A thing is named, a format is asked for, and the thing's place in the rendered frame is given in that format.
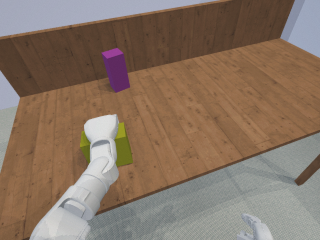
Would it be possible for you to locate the robot left upper arm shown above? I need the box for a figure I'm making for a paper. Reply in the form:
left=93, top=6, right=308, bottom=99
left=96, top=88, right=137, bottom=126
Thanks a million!
left=33, top=206, right=91, bottom=240

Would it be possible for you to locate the table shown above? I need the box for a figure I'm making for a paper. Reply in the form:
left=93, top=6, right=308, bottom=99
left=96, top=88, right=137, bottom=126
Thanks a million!
left=0, top=0, right=320, bottom=240

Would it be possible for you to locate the right robot hand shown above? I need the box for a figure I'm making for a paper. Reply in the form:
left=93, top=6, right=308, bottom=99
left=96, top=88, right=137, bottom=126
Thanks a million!
left=237, top=213, right=274, bottom=240

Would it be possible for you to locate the left robot hand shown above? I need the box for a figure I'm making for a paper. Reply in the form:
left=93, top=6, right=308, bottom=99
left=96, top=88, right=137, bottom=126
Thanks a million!
left=84, top=114, right=119, bottom=143

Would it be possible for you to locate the robot left forearm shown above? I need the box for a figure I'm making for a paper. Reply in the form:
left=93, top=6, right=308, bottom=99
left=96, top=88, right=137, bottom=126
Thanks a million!
left=29, top=137, right=119, bottom=240

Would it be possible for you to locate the sponge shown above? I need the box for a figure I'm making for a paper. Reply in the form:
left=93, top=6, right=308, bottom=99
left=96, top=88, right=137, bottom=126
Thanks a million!
left=80, top=122, right=133, bottom=167

